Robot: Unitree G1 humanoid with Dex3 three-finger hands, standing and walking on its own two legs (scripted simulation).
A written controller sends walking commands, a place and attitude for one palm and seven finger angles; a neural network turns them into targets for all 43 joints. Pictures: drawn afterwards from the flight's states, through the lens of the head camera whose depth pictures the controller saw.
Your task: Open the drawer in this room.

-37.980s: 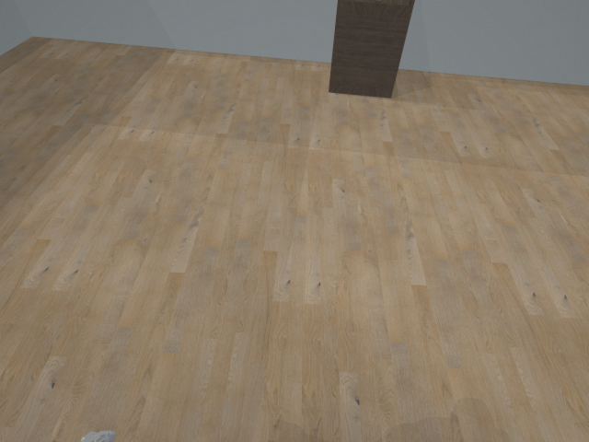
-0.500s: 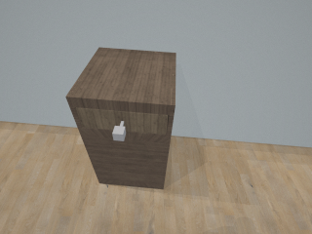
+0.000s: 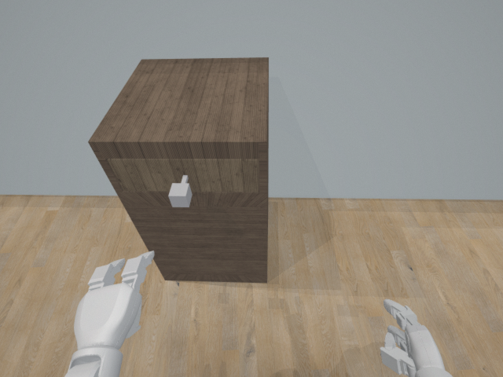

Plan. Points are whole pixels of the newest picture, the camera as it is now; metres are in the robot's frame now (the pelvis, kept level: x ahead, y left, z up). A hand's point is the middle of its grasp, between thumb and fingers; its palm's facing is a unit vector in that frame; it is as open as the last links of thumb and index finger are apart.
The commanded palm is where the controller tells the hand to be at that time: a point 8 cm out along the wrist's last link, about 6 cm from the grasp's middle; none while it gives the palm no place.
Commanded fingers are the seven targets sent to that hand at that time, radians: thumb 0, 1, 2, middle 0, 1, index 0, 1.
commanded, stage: raise the hand with hooked fingers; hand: left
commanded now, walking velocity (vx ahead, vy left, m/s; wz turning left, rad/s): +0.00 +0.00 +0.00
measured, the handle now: (182, 188) +0.57 +0.23 -0.10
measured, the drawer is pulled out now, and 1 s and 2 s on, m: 0.00 0.00 0.00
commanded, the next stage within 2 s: move the hooked fingers above the handle in 1.56 s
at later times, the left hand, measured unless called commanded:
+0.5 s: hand (118, 288) +0.25 +0.24 +0.01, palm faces -0.03 -0.11 -0.99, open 11.0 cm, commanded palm +0.23 +0.24 +0.07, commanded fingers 0.00 -0.10 0.47 -0.27 -0.94 -0.27 -0.94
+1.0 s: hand (101, 230) +0.32 +0.27 +0.08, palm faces +0.06 -0.07 -1.00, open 13.6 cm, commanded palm +0.30 +0.26 +0.14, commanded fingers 0.00 -0.50 0.30 -0.30 -1.20 -0.30 -1.20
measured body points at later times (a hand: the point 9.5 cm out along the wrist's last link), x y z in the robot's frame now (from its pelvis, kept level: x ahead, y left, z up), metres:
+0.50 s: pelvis +0.04 -0.01 +0.00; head +0.09 -0.03 +0.45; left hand +0.25 +0.24 +0.06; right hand +0.25 -0.19 -0.11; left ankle -0.01 +0.12 -0.71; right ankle +0.05 -0.12 -0.71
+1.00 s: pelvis +0.05 +0.01 +0.02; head +0.09 -0.02 +0.47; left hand +0.31 +0.27 +0.13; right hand +0.28 -0.19 -0.08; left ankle -0.01 +0.12 -0.71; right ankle +0.05 -0.12 -0.71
